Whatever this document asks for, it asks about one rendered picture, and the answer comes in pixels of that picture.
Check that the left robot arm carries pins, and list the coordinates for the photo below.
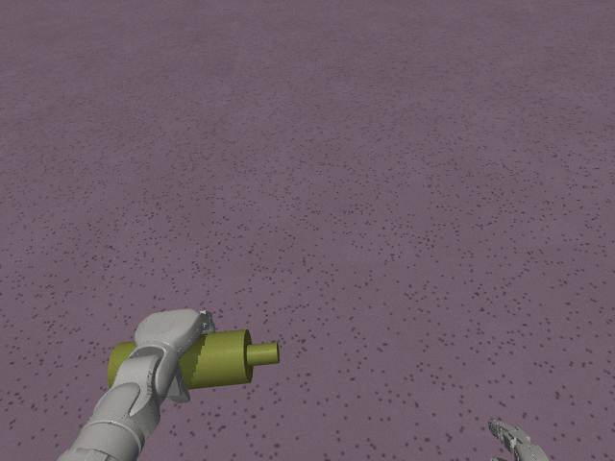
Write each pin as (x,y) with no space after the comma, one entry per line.
(130,411)

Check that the bottle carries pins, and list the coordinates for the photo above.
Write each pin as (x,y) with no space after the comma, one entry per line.
(216,359)

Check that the right robot hand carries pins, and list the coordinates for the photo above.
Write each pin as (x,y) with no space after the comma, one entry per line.
(517,442)

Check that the left robot hand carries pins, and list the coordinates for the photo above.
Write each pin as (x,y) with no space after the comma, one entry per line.
(179,329)

